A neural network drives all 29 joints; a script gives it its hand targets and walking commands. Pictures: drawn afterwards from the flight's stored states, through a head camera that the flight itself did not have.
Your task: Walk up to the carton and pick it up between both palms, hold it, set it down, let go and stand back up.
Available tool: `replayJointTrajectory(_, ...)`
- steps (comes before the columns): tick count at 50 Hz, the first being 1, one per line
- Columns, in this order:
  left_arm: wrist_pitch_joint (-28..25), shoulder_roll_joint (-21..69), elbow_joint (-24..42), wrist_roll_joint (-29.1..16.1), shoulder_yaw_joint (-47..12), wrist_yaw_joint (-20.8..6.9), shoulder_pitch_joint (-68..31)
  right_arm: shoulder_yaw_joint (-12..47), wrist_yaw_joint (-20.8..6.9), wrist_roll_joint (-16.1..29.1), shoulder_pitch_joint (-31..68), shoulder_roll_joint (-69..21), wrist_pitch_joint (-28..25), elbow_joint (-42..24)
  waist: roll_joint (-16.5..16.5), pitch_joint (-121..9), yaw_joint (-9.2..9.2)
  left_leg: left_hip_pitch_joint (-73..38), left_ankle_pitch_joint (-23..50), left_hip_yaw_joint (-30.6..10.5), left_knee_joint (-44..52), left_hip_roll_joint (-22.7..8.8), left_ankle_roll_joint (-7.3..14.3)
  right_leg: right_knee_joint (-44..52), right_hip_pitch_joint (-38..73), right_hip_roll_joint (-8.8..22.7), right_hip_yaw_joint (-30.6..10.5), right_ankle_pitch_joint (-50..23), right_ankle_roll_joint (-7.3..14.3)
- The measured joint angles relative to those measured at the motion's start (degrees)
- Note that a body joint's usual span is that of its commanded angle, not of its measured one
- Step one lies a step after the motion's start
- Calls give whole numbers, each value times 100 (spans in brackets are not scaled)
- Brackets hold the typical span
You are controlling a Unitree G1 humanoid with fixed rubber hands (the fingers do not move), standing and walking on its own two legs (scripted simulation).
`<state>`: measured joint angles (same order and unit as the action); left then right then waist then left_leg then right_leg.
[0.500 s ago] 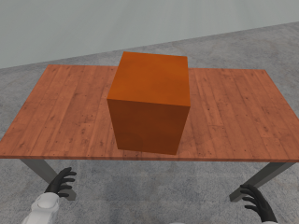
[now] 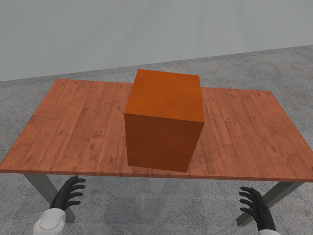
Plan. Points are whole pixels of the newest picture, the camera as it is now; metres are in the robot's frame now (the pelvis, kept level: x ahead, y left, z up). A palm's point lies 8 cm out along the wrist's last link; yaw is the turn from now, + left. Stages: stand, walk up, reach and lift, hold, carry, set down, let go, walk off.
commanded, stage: reach and lift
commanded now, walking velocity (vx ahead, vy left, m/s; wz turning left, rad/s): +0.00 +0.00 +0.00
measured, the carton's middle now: (162, 121) +0.45 -0.02 +0.02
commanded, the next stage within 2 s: none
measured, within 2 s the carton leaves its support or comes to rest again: neither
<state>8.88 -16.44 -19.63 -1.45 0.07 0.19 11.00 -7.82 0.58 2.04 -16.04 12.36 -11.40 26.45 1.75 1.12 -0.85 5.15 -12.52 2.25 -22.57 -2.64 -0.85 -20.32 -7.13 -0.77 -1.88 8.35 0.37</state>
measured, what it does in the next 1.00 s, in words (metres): stands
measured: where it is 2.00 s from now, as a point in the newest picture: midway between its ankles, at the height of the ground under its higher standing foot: outside the picture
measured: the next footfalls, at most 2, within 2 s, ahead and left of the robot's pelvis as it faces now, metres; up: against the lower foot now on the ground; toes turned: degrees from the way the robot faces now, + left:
none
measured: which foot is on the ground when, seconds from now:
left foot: down 0.00-1.00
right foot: down 0.00-1.00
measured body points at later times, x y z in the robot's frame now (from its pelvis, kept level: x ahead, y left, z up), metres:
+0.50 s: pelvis +0.02 +0.00 +0.00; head +0.01 +0.01 +0.45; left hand +0.23 +0.22 +0.01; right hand +0.19 -0.21 +0.02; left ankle +0.00 +0.13 -0.75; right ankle +0.04 -0.13 -0.74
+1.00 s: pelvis +0.02 +0.00 +0.00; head +0.00 +0.00 +0.45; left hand +0.28 +0.20 +0.07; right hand +0.25 -0.21 +0.06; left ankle +0.00 +0.13 -0.74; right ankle +0.04 -0.13 -0.75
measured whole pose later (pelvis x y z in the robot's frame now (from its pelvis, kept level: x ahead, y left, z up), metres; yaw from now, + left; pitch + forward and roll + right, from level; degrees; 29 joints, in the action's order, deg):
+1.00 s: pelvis +0.02 +0.00 +0.00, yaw +0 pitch -3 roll +0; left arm 12.1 -16.7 3.9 -15.1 0.1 -0.5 9.8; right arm -2.1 8.2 8.9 -16.4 5.2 8.5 -7.9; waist 0.8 -0.4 -0.9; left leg 3.3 -12.3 2.4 -18.6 -2.6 -1.4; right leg -18.5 -6.3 -0.7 -1.9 9.3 0.1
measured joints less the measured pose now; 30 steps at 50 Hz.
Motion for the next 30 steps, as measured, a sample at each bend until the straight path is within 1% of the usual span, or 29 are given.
replayJointTrajectory(6,-235,86,253,-289,2,-1,65,150,90,125,-137,-119,223,-679,-41,1,-1,-87,80,6,210,0,-4,52,13,-2,0,0,-13)
replayJointTrajectory(9,-361,85,363,-513,1,-18,99,288,243,140,-282,-279,306,-1083,-40,2,-1,-118,121,9,311,1,-16,87,13,-2,0,0,-14)
replayJointTrajectory(12,-424,85,467,-601,1,-64,165,498,398,207,-469,-423,396,-1416,-41,2,0,-124,131,11,366,1,-22,128,14,-2,0,0,-14)
replayJointTrajectory(15,-529,85,715,-636,1,-98,329,667,491,270,-671,-542,411,-1675,-41,2,1,-125,130,11,391,1,-52,179,28,0,-1,-5,-14)
replayJointTrajectory(19,-709,58,1063,-766,2,-165,569,761,620,343,-908,-663,376,-2052,-40,4,1,-125,107,11,392,1,-55,263,67,3,-1,-29,-21)
replayJointTrajectory(24,-915,-9,1418,-911,1,-174,701,796,637,418,-967,-715,305,-2449,-41,-2,1,-125,96,11,391,2,-55,307,87,5,0,-44,-22)
replayJointTrajectory(30,-931,-10,1704,-1003,1,-173,730,796,640,552,-967,-715,427,-2745,-42,-9,0,-125,96,11,392,2,-55,308,88,5,0,-44,-22)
